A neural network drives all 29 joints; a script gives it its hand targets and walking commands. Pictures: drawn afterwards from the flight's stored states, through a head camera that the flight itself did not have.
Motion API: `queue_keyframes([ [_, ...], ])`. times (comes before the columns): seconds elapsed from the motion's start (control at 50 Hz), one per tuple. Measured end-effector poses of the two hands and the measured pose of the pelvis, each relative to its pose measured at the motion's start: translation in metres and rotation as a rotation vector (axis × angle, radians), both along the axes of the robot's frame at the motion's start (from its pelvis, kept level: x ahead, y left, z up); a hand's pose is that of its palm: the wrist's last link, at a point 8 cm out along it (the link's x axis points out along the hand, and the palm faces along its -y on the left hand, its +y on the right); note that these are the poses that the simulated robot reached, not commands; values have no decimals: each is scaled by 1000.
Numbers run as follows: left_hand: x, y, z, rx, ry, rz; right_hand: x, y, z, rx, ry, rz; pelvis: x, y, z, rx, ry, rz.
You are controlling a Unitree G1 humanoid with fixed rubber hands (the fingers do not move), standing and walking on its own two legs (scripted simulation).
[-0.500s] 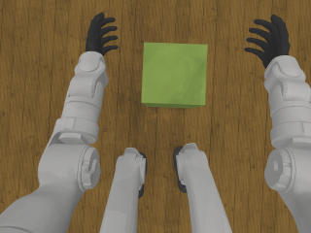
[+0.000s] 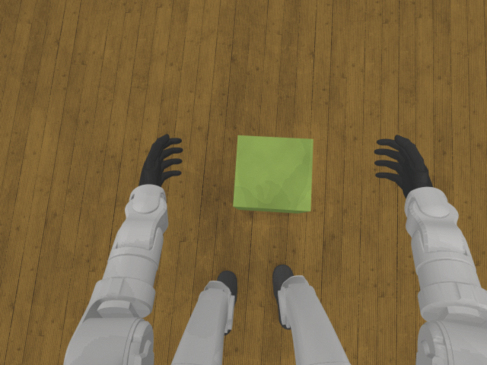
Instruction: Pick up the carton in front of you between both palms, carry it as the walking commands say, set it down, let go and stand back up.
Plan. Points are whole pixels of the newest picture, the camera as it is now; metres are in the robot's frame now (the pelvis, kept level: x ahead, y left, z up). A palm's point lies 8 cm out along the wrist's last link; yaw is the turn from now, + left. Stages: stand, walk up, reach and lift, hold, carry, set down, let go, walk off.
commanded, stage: let go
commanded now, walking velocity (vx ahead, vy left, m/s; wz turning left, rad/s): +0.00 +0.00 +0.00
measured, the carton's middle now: (271, 178) +0.45 -0.06 -0.58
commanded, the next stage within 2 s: stand in 0.98 s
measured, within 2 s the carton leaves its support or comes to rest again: neither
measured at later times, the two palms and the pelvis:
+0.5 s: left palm (52, 286) +0.25 +0.25 -0.01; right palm (447, 310) +0.21 -0.21 +0.00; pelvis +0.05 +0.03 +0.07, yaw -2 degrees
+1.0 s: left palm (34, 333) +0.20 +0.25 +0.01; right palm (451, 341) +0.18 -0.21 +0.01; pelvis +0.03 +0.03 +0.07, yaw -3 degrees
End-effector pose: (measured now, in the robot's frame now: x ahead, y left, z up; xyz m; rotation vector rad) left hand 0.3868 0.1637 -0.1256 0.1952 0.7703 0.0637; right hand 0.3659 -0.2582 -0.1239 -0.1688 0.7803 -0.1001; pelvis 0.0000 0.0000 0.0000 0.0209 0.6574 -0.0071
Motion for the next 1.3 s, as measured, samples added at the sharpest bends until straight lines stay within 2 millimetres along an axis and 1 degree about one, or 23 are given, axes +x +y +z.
queue_keyframes([
  [0.04, -13, 6, 8, 2, 23, 7, -9, -2, 13, 4, -1, -6, 8, -1, 9, -1, -29, -3],
  [0.06, -16, 8, 14, 2, 21, 6, -12, -3, 20, 3, -5, -11, 11, -1, 13, -2, -41, -6],
  [0.14, -22, 14, 37, -18, -11, -19, -24, -5, 47, -12, -27, -24, 23, -1, 25, -2, -91, -9],
  [0.18, -28, 17, 44, -23, -11, -34, -34, -3, 57, -12, -25, -25, 28, 0, 30, -4, -116, -12],
  [0.28, -66, 30, 62, -51, 2, -14, -73, 8, 77, -4, 0, -25, 40, 6, 44, -14, -178, -11],
  [0.36, -100, 47, 78, -41, 12, -7, -104, 21, 95, 14, -5, -36, 45, 13, 54, -23, -247, -9],
  [0.44, -124, 70, 101, -23, -9, -17, -132, 40, 117, 23, -16, -3, 46, 21, 64, -28, -361, -15],
  [0.48, -135, 79, 112, -20, -17, -18, -147, 45, 125, 20, -15, -3, 46, 25, 68, -32, -420, -13],
  [0.52, -146, 87, 120, -19, -24, -12, -161, 48, 128, 17, -4, -9, 46, 30, 71, -36, -481, -20],
  [0.58, -164, 97, 126, -20, -8, -6, -175, 52, 134, 9, -6, -14, 44, 36, 74, -43, -560, -29],
  [0.64, -176, 101, 130, -28, -1, -17, -182, 55, 137, 8, -15, -17, 41, 42, 74, -50, -632, -34],
  [0.7, -181, 102, 135, -28, -3, -26, -189, 58, 132, 23, 14, -18, 36, 45, 73, -51, -687, -36],
  [0.78, -187, 99, 137, -35, 17, -35, -188, 62, 131, 25, 19, -2, 30, 46, 72, -54, -733, -43],
  [0.9, -190, 98, 135, -11, 46, -41, -182, 58, 135, 18, 4, -1, 26, 38, 72, -49, -770, -42],
  [0.98, -187, 92, 137, -19, 26, -20, -185, 52, 132, 19, 30, 4, 28, 29, 73, -47, -770, -39],
  [1.02, -189, 85, 133, -32, 29, -13, -185, 45, 132, 5, 45, -14, 29, 24, 73, -44, -760, -34],
  [1.06, -194, 78, 125, -36, 57, -10, -184, 36, 136, -13, 39, -36, 31, 19, 73, -41, -752, -34],
  [1.1, -199, 78, 117, 11, 85, -15, -183, 23, 135, -53, 33, -45, 32, 14, 73, -39, -724, -29],
  [1.14, -203, 86, 112, 67, 107, -6, -185, 7, 131, -102, 46, -49, 34, 10, 71, -34, -702, -27],
  [1.22, -207, 107, 111, 156, 135, 18, -190, -23, 126, -167, 78, -66, 40, 4, 70, -31, -675, -22],
  [1.26, -207, 115, 112, 180, 148, 32, -192, -32, 122, -179, 94, -74, 44, 2, 70, -30, -665, -18],
  [1.3, -205, 121, 114, 198, 155, 46, -193, -36, 117, -179, 117, -76, 47, -1, 70, -31, -659, -17],
])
